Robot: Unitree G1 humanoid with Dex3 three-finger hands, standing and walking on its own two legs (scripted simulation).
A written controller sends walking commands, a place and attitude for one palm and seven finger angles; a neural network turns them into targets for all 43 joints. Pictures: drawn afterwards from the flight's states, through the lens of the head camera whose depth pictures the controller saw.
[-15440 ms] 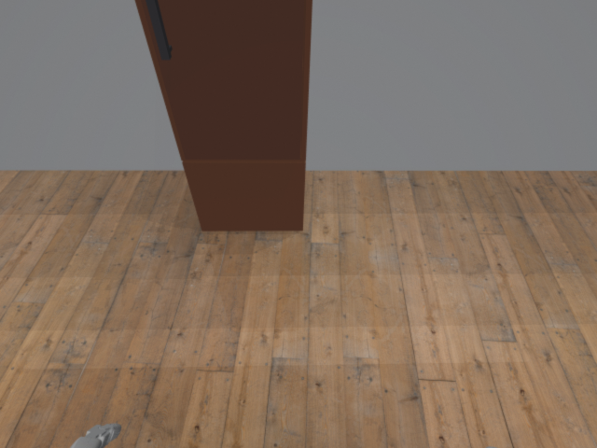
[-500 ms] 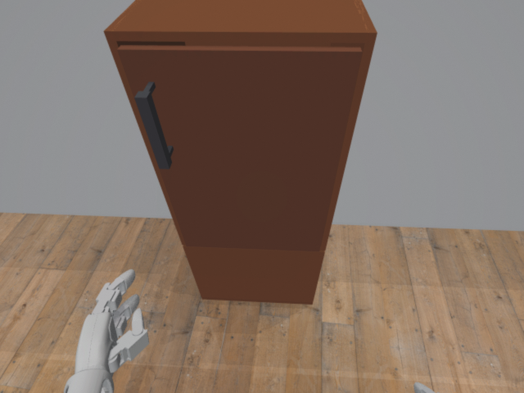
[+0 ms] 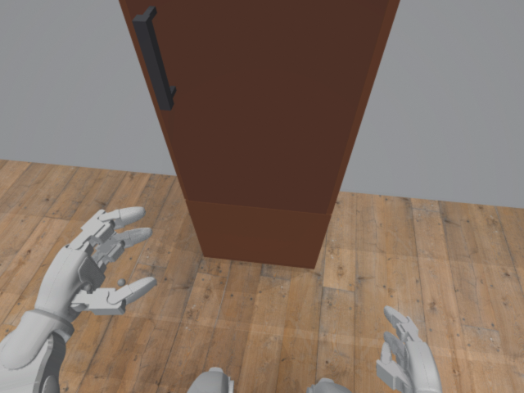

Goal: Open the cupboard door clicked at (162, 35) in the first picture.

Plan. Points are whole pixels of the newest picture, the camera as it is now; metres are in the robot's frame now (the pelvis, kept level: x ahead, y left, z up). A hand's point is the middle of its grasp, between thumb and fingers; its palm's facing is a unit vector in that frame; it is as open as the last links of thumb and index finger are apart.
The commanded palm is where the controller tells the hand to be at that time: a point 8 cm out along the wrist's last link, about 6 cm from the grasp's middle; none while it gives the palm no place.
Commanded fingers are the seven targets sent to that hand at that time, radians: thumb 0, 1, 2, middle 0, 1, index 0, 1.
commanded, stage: raise the hand with hooked fingers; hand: left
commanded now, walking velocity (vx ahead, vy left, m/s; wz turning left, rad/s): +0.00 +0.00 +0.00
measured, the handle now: (159, 61) +0.60 +0.23 +0.17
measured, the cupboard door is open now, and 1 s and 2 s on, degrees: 0 0 0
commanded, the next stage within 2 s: move the hooked fingers beside the handle in 1.40 s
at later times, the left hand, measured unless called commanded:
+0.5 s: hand (55, 221) +0.29 +0.28 +0.14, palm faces +0.00 -1.00 -0.07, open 13.2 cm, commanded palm +0.26 +0.33 +0.14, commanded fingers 0.00 -0.50 0.30 -0.30 -1.20 -0.30 -1.20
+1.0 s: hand (38, 159) +0.34 +0.30 +0.20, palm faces -0.02 -1.00 -0.06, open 14.0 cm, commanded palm +0.30 +0.34 +0.19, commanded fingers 0.00 -0.50 0.30 -0.30 -1.20 -0.30 -1.20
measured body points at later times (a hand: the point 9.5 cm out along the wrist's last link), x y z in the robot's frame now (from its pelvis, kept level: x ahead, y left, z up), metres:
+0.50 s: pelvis +0.02 +0.03 +0.03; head +0.03 +0.04 +0.48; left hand +0.28 +0.33 +0.15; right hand +0.19 -0.21 -0.02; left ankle +0.02 +0.14 -0.68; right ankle +0.02 -0.10 -0.68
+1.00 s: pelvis +0.03 +0.02 +0.05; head +0.04 +0.01 +0.50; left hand +0.33 +0.35 +0.20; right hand +0.19 -0.22 -0.03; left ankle +0.02 +0.14 -0.68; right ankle +0.02 -0.11 -0.68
